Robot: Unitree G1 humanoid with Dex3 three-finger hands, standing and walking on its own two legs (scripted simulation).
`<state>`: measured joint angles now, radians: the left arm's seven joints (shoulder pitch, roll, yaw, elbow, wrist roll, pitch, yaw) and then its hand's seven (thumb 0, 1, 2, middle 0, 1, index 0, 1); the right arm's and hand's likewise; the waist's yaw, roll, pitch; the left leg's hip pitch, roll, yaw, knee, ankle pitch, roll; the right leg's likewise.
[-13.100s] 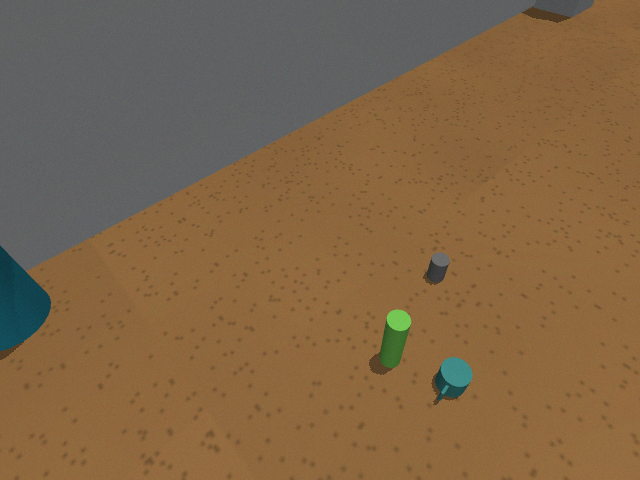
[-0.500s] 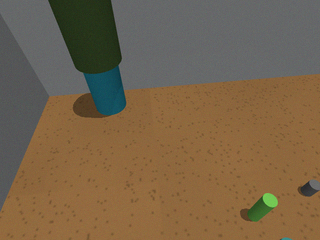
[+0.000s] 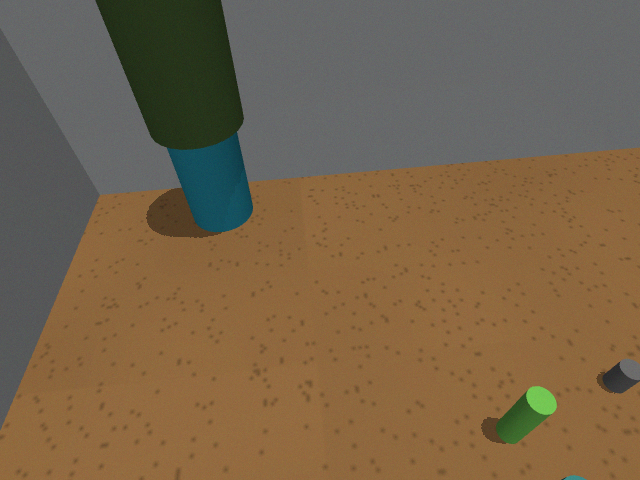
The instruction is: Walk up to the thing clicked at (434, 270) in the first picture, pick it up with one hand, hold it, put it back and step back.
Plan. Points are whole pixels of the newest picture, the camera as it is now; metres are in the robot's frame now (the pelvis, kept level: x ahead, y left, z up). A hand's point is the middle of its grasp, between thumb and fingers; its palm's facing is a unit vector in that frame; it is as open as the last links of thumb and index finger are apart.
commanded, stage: stand
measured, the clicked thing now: (622, 376) +0.55 -0.88 -0.73
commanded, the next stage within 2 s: walk up in 0.16 s
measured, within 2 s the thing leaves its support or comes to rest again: neither
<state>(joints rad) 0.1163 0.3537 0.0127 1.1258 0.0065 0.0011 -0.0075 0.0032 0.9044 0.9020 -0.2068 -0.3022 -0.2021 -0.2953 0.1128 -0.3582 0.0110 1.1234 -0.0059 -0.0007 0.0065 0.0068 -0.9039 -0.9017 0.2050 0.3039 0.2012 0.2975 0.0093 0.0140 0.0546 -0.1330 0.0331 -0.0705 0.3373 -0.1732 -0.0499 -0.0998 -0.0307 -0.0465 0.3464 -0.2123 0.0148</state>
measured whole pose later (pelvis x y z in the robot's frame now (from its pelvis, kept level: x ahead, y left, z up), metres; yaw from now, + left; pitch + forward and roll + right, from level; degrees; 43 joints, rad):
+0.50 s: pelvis +0.06 +0.05 -0.02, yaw +1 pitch -3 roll +0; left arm 0.30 0.44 0.09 1.02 0.03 0.03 -0.04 0.01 0.90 0.90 -0.21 -0.30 -0.20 -0.30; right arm 0.24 -0.40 -0.10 0.97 -0.05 -0.06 0.04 0.01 -0.90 -0.90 0.20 0.30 0.20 0.30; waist 0.01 -0.06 0.08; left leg -0.28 0.01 0.05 0.58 -0.25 0.02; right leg -0.25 -0.01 0.07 0.90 -0.49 -0.05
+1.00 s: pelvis +0.25 +0.00 -0.03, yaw -10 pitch -4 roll +2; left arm 0.26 0.37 0.07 0.84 -0.01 -0.05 -0.05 0.00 0.91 0.90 -0.21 -0.30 -0.20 -0.30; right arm 0.24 -0.40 -0.05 0.83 -0.01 -0.02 0.04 0.01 -0.90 -0.90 0.20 0.30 0.20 0.30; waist 0.03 0.06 0.14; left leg -0.23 0.03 0.04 1.10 -0.51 0.02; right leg -0.38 -0.02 -0.01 0.68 -0.24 -0.05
